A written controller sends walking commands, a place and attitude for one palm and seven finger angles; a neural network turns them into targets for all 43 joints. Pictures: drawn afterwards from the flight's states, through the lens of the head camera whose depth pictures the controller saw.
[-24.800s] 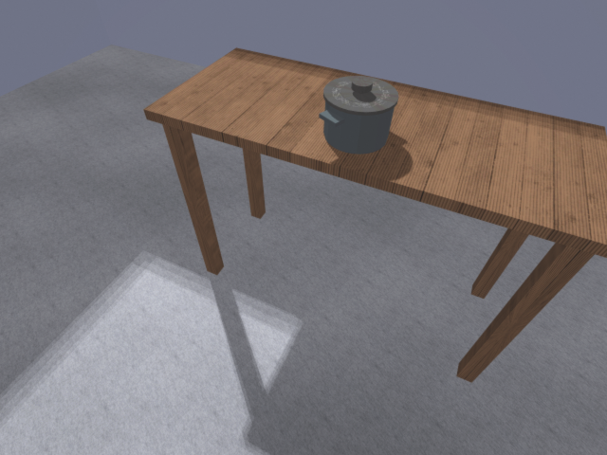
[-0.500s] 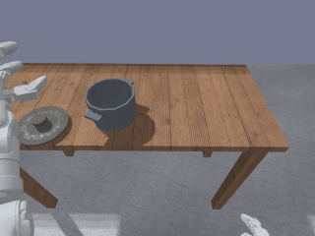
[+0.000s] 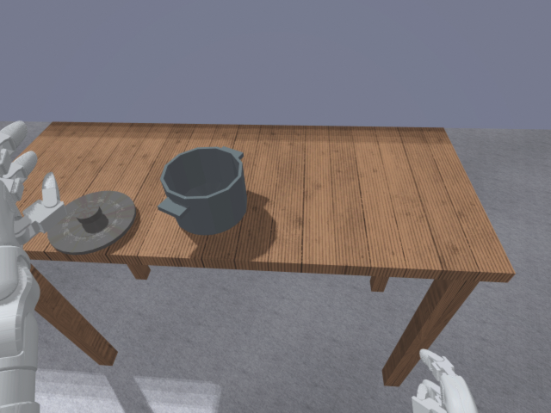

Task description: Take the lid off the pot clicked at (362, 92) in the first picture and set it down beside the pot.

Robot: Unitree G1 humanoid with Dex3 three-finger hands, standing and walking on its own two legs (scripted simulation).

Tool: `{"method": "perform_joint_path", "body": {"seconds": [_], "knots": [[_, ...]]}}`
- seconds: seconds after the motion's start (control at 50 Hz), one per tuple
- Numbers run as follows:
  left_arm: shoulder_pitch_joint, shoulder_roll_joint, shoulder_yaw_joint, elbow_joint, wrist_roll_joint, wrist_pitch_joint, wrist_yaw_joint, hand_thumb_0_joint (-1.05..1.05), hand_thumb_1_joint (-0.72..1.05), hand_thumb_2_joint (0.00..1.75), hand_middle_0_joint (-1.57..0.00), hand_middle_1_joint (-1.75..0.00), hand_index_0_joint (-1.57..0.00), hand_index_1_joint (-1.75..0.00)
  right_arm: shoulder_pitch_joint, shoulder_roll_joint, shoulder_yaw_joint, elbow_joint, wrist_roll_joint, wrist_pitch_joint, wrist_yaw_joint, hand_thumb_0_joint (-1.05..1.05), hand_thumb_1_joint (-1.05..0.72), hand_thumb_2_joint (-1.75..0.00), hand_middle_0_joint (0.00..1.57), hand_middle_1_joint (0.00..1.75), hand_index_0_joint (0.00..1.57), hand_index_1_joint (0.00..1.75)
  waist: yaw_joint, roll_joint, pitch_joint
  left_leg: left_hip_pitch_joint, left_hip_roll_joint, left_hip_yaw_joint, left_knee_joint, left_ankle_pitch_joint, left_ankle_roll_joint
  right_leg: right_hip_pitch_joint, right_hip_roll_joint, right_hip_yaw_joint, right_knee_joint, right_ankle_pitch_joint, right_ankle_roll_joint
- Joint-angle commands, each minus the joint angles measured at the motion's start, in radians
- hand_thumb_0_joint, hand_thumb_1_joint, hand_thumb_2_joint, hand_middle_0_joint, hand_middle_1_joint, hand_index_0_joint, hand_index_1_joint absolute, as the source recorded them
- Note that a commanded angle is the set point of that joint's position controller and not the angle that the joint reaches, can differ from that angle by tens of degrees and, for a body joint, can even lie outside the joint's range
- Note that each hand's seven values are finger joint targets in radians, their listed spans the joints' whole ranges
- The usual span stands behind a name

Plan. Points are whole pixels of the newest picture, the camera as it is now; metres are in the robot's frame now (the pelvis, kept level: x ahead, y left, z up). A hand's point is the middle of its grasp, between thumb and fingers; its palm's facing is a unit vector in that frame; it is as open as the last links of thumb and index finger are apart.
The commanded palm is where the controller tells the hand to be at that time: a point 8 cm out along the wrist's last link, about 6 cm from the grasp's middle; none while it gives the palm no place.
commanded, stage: draw the hand back to the body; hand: left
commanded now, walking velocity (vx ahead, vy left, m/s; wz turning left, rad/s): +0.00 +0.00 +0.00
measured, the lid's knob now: (88, 212) +0.45 +0.43 +0.00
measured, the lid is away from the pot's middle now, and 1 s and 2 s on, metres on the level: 0.24 0.24 0.24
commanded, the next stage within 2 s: step back with the hand held close in 0.86 s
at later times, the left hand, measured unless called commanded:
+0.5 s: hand (42, 269) +0.21 +0.27 +0.19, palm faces +0.44 -0.85 -0.30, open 7.4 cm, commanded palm +0.15 +0.31 +0.19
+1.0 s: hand (19, 324) +0.15 +0.26 +0.18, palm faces +0.41 -0.85 -0.34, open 7.4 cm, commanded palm +0.10 +0.31 +0.19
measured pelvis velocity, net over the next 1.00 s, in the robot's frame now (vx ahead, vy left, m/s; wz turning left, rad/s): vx -0.02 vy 0.02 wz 0.02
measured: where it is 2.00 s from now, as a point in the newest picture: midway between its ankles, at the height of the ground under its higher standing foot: outside the picture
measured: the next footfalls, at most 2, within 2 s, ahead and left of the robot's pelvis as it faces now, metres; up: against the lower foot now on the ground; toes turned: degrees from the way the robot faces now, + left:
none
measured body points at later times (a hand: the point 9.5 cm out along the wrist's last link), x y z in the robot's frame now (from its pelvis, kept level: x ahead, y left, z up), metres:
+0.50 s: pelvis -0.01 +0.02 +0.00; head -0.03 -0.01 +0.45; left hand +0.18 +0.31 +0.20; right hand +0.18 -0.20 -0.08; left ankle +0.01 +0.14 -0.74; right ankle -0.06 -0.08 -0.74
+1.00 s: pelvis -0.02 +0.02 +0.00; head -0.05 +0.01 +0.45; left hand +0.13 +0.31 +0.20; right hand +0.18 -0.18 -0.08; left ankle +0.01 +0.14 -0.74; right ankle -0.06 -0.08 -0.74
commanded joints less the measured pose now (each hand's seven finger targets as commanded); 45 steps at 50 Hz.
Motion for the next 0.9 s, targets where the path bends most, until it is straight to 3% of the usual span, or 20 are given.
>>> {"method": "perform_joint_path", "body": {"seconds": [0.0, 0.1, 0.18, 0.28, 0.34, 0.4, 0.46, 0.54, 0.62, 0.68, 0.72, 0.74, 0.76, 0.84, 0.88], "knots": [[-0.234, 0.263, 0.083, -0.3, -0.006, -0.075, 0.01, 0.0, 0.9, 0.9, -0.2, -0.3, -0.2, -0.3, -0.12, -0.102, -0.035, -0.145, 0.0, -0.063, -0.007, 0.0, -0.9, -0.9, 0.2, 0.3, 0.2, 0.3, -0.001, 0.013, -0.177, 0.213, -0.042, 0.044, 0.01, 0.26, 0.071, -0.086, -0.04, -0.004, -0.052, 0.466, 0.057], [-0.117, 0.236, 0.092, -0.331, -0.013, -0.069, 0.009, 0.0, 0.9, 0.9, -0.2, -0.3, -0.2, -0.3, -0.13, -0.097, -0.034, -0.147, -0.008, -0.067, -0.01, 0.0, -0.9, -0.9, 0.2, 0.3, 0.2, 0.3, 0.007, -0.033, -0.142, 0.209, -0.041, 0.042, -0.005, 0.233, 0.073, -0.089, -0.039, -0.006, -0.072, 0.421, 0.056], [-0.074, 0.187, 0.046, -0.475, -0.012, -0.085, 0.005, 0.0, 0.9, 0.9, -0.2, -0.3, -0.2, -0.3, -0.151, -0.082, -0.03, -0.16, -0.012, -0.082, -0.007, 0.0, -0.9, -0.9, 0.2, 0.3, 0.2, 0.3, 0.007, 0.058, -0.163, 0.25, -0.04, 0.039, -0.01, 0.257, 0.069, -0.081, -0.038, -0.009, -0.079, 0.404, 0.047], [0.083, 0.19, 0.083, -0.484, -0.013, -0.081, 0.012, 0.0, 0.9, 0.9, -0.2, -0.3, -0.2, -0.3, -0.145, -0.08, -0.032, -0.153, -0.022, -0.087, -0.009, 0.0, -0.9, -0.9, 0.2, 0.3, 0.2, 0.3, 0.018, 0.006, -0.119, 0.234, -0.035, 0.03, -0.026, 0.241, 0.066, -0.081, -0.034, -0.018, -0.092, 0.367, 0.044], [0.129, 0.151, 0.05, -0.536, -0.016, -0.083, 0.003, 0.0, 0.9, 0.9, -0.2, -0.3, -0.2, -0.3, -0.155, -0.073, -0.031, -0.16, -0.025, -0.086, -0.011, 0.0, -0.9, -0.9, 0.2, 0.3, 0.2, 0.3, 0.019, -0.011, -0.102, 0.234, -0.033, 0.026, -0.036, 0.223, 0.064, -0.085, -0.034, -0.019, -0.101, 0.33, 0.045], [0.185, 0.119, 0.006, -0.648, -0.01, -0.099, -0.001, 0.0, 0.9, 0.9, -0.2, -0.3, -0.2, -0.3, -0.166, -0.068, -0.028, -0.17, -0.029, -0.102, -0.005, 0.0, -0.9, -0.9, 0.2, 0.3, 0.2, 0.3, 0.019, 0.056, -0.12, 0.257, -0.032, 0.021, -0.035, 0.235, 0.061, -0.082, -0.035, -0.019, -0.098, 0.328, 0.04], [0.274, 0.132, 0.035, -0.659, -0.008, -0.093, 0.003, 0.0, 0.9, 0.9, -0.2, -0.3, -0.2, -0.3, -0.156, -0.067, -0.03, -0.166, -0.035, -0.103, -0.005, 0.0, -0.9, -0.9, 0.2, 0.3, 0.2, 0.3, 0.025, 0.009, -0.106, 0.246, -0.029, 0.015, -0.036, 0.24, 0.058, -0.079, -0.031, -0.023, -0.102, 0.326, 0.04], [0.354, 0.113, 0.037, -0.651, -0.015, -0.094, -0.003, 0.0, 0.9, 0.9, -0.2, -0.3, -0.2, -0.3, -0.157, -0.062, -0.03, -0.165, -0.037, -0.099, -0.007, 0.0, -0.9, -0.9, 0.2, 0.3, 0.2, 0.3, 0.024, -0.037, -0.035, 0.211, -0.027, 0.011, -0.051, 0.166, 0.06, -0.107, -0.034, -0.023, -0.125, 0.242, 0.043], [0.443, 0.063, -0.029, -0.798, -0.005, -0.107, -0.01, 0.0, 0.9, 0.9, -0.2, -0.3, -0.2, -0.3, -0.165, -0.053, -0.027, -0.182, -0.04, -0.115, 0.001, 0.0, -0.9, -0.9, 0.2, 0.3, 0.2, 0.3, 0.023, 0.059, -0.06, 0.231, -0.027, 0.006, -0.045, 0.172, 0.055, -0.102, -0.036, -0.021, -0.12, 0.234, 0.037], [0.504, 0.088, -0.001, -0.814, -0.001, -0.105, -0.001, 0.0, 0.9, 0.9, -0.2, -0.3, -0.2, -0.3, -0.156, -0.056, -0.029, -0.178, -0.045, -0.124, 0.001, 0.0, -0.9, -0.9, 0.2, 0.3, 0.2, 0.3, 0.023, 0.022, -0.043, 0.217, -0.026, 0.003, -0.041, 0.152, 0.054, -0.11, -0.034, -0.022, -0.127, 0.214, 0.038], [0.46, 0.113, 0.033, -0.775, -0.002, -0.104, 0.009, 0.0, 0.9, 0.9, -0.2, -0.3, -0.2, -0.3, -0.152, -0.054, -0.03, -0.166, -0.045, -0.121, -0.01, 0.0, -0.9, -0.9, 0.2, 0.3, 0.2, 0.3, 0.022, -0.011, -0.009, 0.201, -0.025, 0.001, -0.046, 0.115, 0.054, -0.129, -0.035, -0.019, -0.141, 0.173, 0.039], [0.439, 0.099, 0.022, -0.765, -0.003, -0.103, 0.008, 0.0, 0.9, 0.9, -0.2, -0.3, -0.2, -0.3, -0.153, -0.053, -0.029, -0.162, -0.045, -0.12, -0.015, 0.0, -0.9, -0.9, 0.2, 0.3, 0.2, 0.3, 0.019, -0.021, 0.009, 0.199, -0.025, 0.0, -0.047, 0.1, 0.053, -0.14, -0.034, -0.019, -0.146, 0.152, 0.039], [0.429, 0.094, 0.017, -0.756, -0.003, -0.103, 0.009, 0.0, 0.9, 0.9, -0.2, -0.3, -0.2, -0.3, -0.152, -0.052, -0.029, -0.16, -0.044, -0.12, -0.018, 0.0, -0.9, -0.9, 0.2, 0.3, 0.2, 0.3, 0.017, -0.003, 0.023, 0.2, -0.025, 0.0, -0.048, 0.085, 0.053, -0.152, -0.036, -0.016, -0.152, 0.133, 0.039], [0.481, 0.041, -0.041, -0.778, 0.004, -0.106, 0.0, 0.0, 0.9, 0.9, -0.2, -0.3, -0.2, -0.3, -0.156, -0.05, -0.027, -0.17, -0.048, -0.132, -0.015, 0.0, -0.9, -0.9, 0.2, 0.3, 0.2, 0.3, 0.022, 0.019, -0.004, 0.219, -0.025, -0.007, -0.054, 0.083, 0.055, -0.139, -0.038, -0.018, -0.145, 0.125, 0.038], [0.493, 0.045, -0.047, -0.821, 0.007, -0.11, -0.001, 0.0, 0.9, 0.9, -0.2, -0.3, -0.2, -0.3, -0.157, -0.052, -0.029, -0.174, -0.048, -0.139, -0.009, 0.0, -0.9, -0.9, 0.2, 0.3, 0.2, 0.3, 0.021, 0.021, -0.031, 0.226, -0.025, -0.008, -0.047, 0.101, 0.056, -0.124, -0.037, -0.014, -0.138, 0.146, 0.037]]}}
